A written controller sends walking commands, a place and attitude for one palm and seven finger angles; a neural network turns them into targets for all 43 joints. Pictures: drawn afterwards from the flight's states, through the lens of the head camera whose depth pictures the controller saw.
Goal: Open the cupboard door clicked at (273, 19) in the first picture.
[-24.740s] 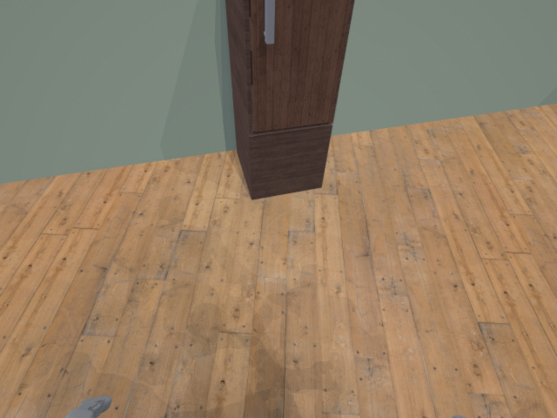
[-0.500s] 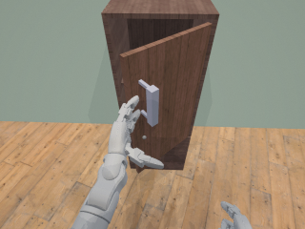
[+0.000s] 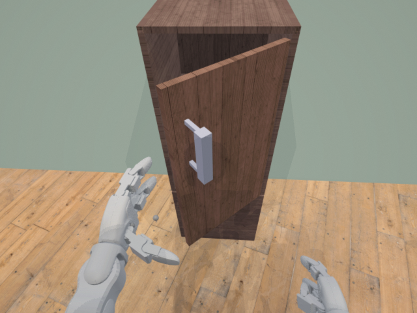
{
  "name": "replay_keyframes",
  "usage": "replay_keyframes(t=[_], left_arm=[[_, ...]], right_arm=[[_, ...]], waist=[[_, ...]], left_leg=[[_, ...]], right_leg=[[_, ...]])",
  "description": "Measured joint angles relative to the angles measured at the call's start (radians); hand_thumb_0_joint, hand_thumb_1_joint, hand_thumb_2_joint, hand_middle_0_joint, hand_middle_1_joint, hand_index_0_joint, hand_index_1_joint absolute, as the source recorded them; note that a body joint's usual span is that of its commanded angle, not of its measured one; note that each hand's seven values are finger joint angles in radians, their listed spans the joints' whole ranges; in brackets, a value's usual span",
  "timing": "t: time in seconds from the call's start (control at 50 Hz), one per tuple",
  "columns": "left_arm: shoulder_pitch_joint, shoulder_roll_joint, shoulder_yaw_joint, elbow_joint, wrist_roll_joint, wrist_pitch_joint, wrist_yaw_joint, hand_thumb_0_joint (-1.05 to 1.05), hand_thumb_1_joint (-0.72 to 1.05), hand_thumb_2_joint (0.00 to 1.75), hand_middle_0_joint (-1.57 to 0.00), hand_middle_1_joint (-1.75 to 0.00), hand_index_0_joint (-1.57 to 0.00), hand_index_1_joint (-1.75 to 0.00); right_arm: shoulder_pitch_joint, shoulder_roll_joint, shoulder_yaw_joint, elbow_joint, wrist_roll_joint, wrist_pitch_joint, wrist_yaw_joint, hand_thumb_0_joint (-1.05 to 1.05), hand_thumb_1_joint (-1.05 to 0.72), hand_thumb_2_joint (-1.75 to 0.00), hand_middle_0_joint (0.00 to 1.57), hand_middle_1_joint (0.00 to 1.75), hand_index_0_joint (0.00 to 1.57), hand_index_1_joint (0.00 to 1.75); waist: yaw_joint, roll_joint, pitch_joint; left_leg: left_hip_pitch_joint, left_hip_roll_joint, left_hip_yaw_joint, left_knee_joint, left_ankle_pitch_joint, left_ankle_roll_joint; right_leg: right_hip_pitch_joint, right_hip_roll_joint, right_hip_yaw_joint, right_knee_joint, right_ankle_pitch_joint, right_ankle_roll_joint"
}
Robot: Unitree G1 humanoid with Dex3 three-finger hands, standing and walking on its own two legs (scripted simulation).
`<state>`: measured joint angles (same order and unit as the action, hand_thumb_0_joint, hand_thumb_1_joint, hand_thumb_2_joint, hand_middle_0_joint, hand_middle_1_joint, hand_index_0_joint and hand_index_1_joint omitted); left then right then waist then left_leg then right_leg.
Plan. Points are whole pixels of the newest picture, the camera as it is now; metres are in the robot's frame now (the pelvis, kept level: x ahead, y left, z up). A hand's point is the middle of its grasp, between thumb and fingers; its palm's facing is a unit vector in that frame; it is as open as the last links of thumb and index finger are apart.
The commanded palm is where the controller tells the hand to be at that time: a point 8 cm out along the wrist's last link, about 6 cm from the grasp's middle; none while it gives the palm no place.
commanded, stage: slide the hand sideways off the handle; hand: left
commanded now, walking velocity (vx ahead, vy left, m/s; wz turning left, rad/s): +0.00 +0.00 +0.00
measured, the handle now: (197, 151) +0.41 +0.06 +0.11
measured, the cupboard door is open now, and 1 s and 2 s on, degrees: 41 41 41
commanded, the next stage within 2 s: draw the hand back to the body in 0.28 s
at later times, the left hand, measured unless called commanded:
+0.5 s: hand (130, 224) +0.23 +0.15 +0.11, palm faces -0.02 -1.00 -0.04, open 16.3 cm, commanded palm +0.20 +0.21 +0.11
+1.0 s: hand (74, 234) +0.20 +0.22 +0.14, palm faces +0.18 -0.96 -0.20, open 15.6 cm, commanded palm +0.16 +0.27 +0.15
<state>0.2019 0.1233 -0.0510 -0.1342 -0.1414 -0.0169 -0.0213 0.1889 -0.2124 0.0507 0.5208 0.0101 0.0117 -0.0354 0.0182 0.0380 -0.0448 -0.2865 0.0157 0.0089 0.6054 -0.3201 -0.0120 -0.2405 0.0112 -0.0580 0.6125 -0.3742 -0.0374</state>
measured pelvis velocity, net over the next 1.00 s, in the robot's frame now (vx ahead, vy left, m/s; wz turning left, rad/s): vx -0.02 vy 0.02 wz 0.01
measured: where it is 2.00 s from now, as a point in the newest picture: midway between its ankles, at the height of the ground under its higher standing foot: outside the picture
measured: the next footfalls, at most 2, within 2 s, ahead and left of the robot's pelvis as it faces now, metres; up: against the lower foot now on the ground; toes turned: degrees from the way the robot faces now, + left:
none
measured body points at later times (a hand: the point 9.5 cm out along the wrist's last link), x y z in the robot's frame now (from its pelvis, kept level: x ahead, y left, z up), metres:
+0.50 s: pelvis -0.02 +0.01 +0.00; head -0.02 -0.01 +0.45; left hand +0.23 +0.20 +0.11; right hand +0.17 -0.21 -0.08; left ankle +0.00 +0.13 -0.73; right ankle -0.03 -0.09 -0.73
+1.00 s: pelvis -0.02 +0.02 +0.01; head -0.04 +0.01 +0.46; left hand +0.18 +0.27 +0.15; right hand +0.19 -0.18 -0.05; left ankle +0.00 +0.13 -0.73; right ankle -0.03 -0.09 -0.73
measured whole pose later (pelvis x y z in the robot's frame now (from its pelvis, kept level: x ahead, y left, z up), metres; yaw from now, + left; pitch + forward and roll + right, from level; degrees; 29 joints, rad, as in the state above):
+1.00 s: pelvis -0.02 +0.02 +0.01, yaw +1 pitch -3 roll -1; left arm 0.36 0.27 0.14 -0.35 -0.14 -0.01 -0.02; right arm 0.19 -0.22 0.08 0.58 0.01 -0.16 -0.09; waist 0.04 0.04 -0.01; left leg -0.23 0.00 0.00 0.56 -0.27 0.01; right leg -0.16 0.00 -0.06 0.52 -0.30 -0.01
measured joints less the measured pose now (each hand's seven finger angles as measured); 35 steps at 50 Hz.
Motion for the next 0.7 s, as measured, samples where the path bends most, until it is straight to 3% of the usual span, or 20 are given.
replay_keyframes(t=[0.14,0.28,0.46,0.7], left_arm=[[0.047,0.035,0.070,-0.040,-0.025,-0.042,-0.036,-0.01,-0.50,0.30,-0.15,-0.30,-0.15,-0.30],[0.070,0.054,0.096,-0.037,-0.058,-0.045,-0.103,-0.01,-0.50,0.30,-0.15,-0.30,-0.15,-0.30],[0.009,0.048,0.087,-0.012,-0.059,-0.066,-0.092,-0.01,-0.50,0.30,-0.15,-0.30,-0.15,-0.30],[0.066,0.097,0.174,-0.087,-0.097,0.020,-0.117,-0.01,-0.50,0.30,-0.15,-0.30,-0.15,-0.30]], right_arm=[[0.011,-0.007,-0.003,0.009,0.003,-0.031,-0.008,0.01,-0.91,-0.90,0.20,0.30,0.20,0.30],[0.021,-0.017,-0.002,0.018,0.010,-0.062,-0.022,0.01,-0.91,-0.90,0.21,0.30,0.20,0.30],[0.026,-0.014,0.002,0.040,0.012,-0.119,-0.031,0.01,-0.91,-0.90,0.21,0.30,0.20,0.30],[0.040,-0.013,0.015,0.041,0.022,-0.142,-0.035,0.01,-0.91,-0.90,0.21,0.30,0.20,0.30]], waist=[[0.004,0.001,0.002],[0.003,0.012,0.004],[-0.002,0.006,0.017],[0.005,0.009,0.000]], left_leg=[[-0.010,0.001,-0.009,0.018,-0.007,-0.002],[-0.030,-0.002,-0.012,0.032,-0.004,0.002],[-0.056,-0.007,-0.012,0.052,0.002,0.009],[-0.012,-0.005,0.001,0.020,0.012,0.018]], right_leg=[[-0.004,0.001,-0.009,0.010,-0.006,-0.002],[-0.021,-0.002,-0.011,0.021,-0.003,0.002],[-0.044,-0.007,-0.012,0.038,0.004,0.007],[0.002,-0.005,0.001,-0.009,0.027,0.017]])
